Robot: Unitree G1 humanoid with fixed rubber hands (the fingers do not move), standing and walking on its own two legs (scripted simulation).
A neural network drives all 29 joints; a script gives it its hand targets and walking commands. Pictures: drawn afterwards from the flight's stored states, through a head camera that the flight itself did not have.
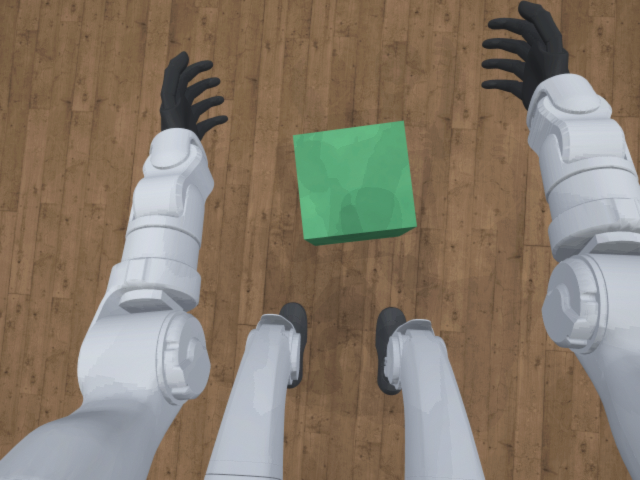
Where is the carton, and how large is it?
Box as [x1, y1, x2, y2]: [293, 121, 416, 245]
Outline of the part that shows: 403,121 293,135 304,239 314,245 398,236 416,226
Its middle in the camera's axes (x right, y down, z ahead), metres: +0.07 -0.11 +0.85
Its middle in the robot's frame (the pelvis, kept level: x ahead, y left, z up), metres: +0.50 +0.00 -0.51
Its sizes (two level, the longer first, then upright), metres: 0.210 0.200 0.250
